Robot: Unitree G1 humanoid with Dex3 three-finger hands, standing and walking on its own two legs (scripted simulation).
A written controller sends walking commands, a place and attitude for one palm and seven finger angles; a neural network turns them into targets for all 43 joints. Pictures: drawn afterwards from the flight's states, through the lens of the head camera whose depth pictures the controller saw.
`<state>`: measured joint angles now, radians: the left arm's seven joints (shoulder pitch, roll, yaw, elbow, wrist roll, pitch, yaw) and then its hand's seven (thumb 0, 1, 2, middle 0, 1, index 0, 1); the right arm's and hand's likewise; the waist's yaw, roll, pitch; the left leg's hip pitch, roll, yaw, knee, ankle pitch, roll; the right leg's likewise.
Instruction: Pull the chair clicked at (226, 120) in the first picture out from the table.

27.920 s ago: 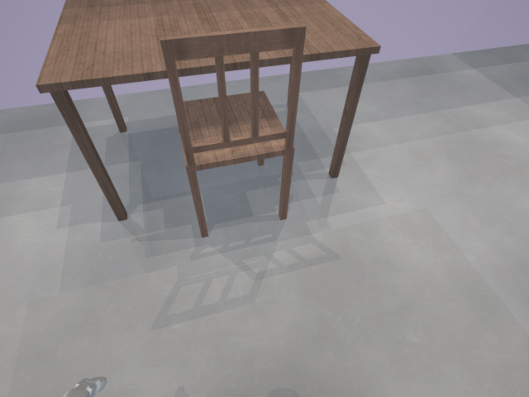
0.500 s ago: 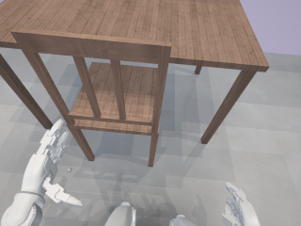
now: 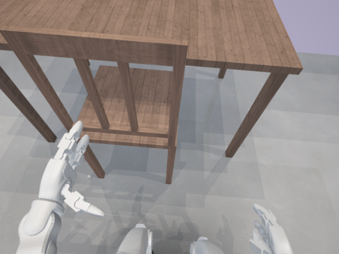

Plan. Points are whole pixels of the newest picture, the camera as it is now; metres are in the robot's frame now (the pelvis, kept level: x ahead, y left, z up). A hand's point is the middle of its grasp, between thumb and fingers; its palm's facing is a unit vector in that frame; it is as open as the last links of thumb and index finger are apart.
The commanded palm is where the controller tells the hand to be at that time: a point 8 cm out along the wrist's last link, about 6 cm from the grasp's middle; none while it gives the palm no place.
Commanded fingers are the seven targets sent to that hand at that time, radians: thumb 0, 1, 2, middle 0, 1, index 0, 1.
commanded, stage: aim the fingers beside a spindle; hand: left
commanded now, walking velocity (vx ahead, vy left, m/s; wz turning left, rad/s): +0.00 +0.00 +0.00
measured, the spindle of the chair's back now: (95, 98) +0.53 +0.25 +0.00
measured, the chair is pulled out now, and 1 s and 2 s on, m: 0.00 0.00 0.00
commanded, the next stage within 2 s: none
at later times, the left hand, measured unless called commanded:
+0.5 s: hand (109, 160) +0.32 +0.16 +0.02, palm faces -0.07 -1.00 -0.04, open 16.9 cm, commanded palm +0.30 +0.21 +0.02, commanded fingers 0.00 -0.50 0.30 -0.06 -0.08 -0.06 -0.08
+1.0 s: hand (122, 144) +0.37 +0.14 +0.00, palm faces -0.04 -1.00 -0.04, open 16.9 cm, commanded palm +0.36 +0.18 +0.00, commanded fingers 0.00 -0.50 0.30 -0.06 -0.08 -0.06 -0.08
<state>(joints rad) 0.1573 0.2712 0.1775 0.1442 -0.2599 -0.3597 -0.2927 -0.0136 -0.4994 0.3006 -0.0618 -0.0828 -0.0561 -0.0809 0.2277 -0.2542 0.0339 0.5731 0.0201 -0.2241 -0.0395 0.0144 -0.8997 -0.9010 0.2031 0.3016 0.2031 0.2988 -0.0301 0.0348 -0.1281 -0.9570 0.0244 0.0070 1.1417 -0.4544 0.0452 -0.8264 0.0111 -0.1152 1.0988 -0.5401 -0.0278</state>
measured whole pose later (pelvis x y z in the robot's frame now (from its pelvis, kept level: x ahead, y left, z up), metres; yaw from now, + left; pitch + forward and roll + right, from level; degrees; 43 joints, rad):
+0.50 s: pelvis +0.00 -0.01 -0.01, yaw -1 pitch +18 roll -3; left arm -0.05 0.24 0.15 0.31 -0.21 -0.36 -0.21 -0.01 -0.50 0.30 -0.06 -0.08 -0.06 -0.08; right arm 0.22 -0.25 0.03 0.58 0.01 -0.16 -0.02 0.01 -0.90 -0.90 0.20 0.30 0.20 0.30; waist -0.04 0.03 -0.14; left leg -1.05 0.03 0.02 1.20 -0.47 0.04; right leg -0.94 0.01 -0.10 1.18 -0.57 -0.04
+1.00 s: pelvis -0.01 -0.01 -0.03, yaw -1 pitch +21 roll -2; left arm -0.28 0.24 0.16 0.52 -0.16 -0.41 -0.14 -0.01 -0.50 0.30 -0.06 -0.08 -0.06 -0.08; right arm 0.23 -0.25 0.02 0.61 0.00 -0.09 0.00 0.01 -0.90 -0.90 0.20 0.30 0.20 0.30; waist -0.06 0.03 -0.15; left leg -1.15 0.04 0.02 1.26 -0.49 0.04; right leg -1.04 0.01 -0.10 1.25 -0.59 -0.04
